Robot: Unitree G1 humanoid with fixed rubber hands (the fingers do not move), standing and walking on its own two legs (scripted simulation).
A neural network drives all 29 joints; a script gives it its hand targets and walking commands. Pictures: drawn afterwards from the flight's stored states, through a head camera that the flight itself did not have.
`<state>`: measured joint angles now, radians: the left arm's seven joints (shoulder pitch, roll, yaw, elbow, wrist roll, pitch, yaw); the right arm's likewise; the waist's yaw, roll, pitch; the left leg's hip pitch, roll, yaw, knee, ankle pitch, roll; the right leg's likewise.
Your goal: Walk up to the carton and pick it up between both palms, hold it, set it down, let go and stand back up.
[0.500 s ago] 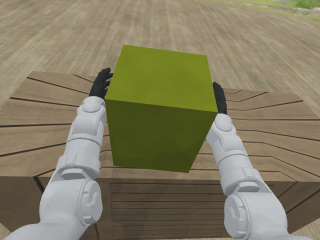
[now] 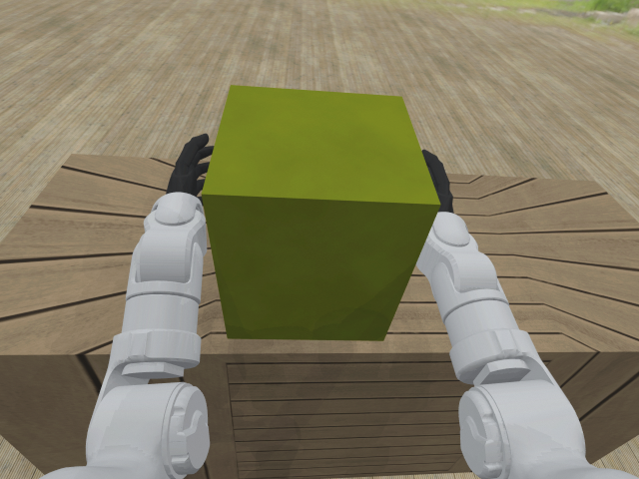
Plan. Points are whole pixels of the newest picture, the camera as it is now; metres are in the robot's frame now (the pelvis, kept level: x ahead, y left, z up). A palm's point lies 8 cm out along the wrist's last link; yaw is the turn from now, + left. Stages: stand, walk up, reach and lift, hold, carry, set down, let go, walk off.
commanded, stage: reach and lift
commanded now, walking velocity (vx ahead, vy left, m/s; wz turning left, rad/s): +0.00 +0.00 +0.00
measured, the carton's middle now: (312, 221) +0.40 +0.01 +0.16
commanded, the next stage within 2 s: hold in 1.12 s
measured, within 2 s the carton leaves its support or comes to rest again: neither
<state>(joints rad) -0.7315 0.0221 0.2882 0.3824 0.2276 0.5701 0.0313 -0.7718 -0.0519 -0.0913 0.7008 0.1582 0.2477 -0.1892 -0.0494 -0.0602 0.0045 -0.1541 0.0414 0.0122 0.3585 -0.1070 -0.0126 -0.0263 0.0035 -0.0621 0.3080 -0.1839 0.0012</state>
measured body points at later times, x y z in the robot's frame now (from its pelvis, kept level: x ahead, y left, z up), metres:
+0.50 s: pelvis +0.01 +0.00 +0.00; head -0.03 +0.02 +0.45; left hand +0.40 +0.15 +0.20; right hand +0.40 -0.16 +0.21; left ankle +0.06 +0.12 -0.75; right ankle +0.00 -0.12 -0.75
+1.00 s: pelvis +0.01 -0.01 +0.00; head -0.05 +0.02 +0.45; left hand +0.40 +0.15 +0.23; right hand +0.40 -0.15 +0.24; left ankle +0.06 +0.12 -0.75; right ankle +0.00 -0.12 -0.75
